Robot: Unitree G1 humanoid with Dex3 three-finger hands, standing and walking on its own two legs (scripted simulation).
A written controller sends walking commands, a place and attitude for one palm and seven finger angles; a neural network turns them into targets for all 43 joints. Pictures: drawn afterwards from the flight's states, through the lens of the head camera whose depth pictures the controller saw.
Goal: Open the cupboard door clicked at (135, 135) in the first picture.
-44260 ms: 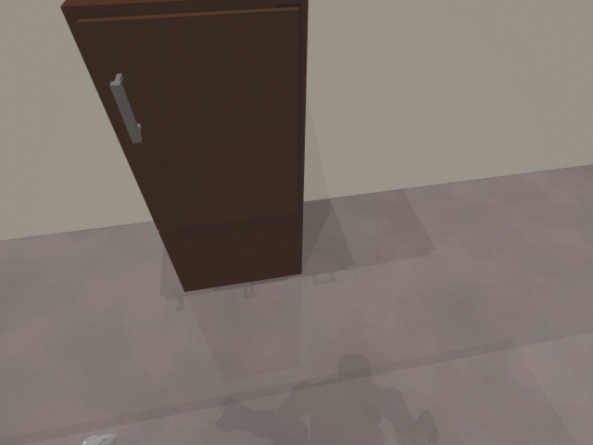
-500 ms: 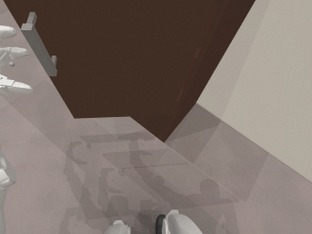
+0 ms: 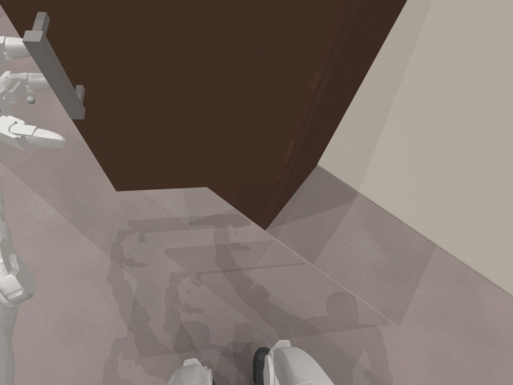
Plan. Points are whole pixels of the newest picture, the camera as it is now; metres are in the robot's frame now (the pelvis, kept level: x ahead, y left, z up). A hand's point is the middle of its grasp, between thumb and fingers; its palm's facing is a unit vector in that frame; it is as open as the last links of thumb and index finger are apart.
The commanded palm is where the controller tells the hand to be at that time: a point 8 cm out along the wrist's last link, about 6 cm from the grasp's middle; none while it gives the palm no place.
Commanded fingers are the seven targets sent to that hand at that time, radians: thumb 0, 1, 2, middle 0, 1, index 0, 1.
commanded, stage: slide the fingers in behind the handle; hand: left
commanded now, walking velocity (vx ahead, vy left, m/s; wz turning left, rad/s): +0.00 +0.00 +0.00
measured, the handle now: (61, 70) +0.55 +0.24 +0.10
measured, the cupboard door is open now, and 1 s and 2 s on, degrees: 44 43 43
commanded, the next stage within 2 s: close the thumb around the handle in 1.18 s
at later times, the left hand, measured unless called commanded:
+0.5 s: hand (53, 97) +0.51 +0.25 +0.10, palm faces +0.03 -1.00 +0.01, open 13.9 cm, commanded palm +0.49 +0.28 +0.10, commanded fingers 0.00 -0.50 0.30 -0.30 -1.20 -0.30 -1.20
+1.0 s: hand (78, 96) +0.51 +0.22 +0.10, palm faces +0.04 -1.00 -0.01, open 14.0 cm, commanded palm +0.48 +0.26 +0.10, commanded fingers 0.00 -0.50 0.30 -0.30 -1.20 -0.30 -1.20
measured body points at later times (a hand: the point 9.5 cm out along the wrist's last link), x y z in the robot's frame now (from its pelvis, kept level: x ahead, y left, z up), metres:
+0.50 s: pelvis +0.01 +0.00 +0.00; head +0.14 +0.03 +0.43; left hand +0.50 +0.30 +0.10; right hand +0.00 -0.27 -0.10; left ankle -0.03 +0.07 -0.69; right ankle +0.03 -0.11 -0.69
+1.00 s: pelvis +0.01 -0.01 +0.00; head +0.13 +0.01 +0.44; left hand +0.50 +0.27 +0.10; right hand +0.01 -0.27 -0.11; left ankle -0.03 +0.07 -0.69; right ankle +0.03 -0.11 -0.69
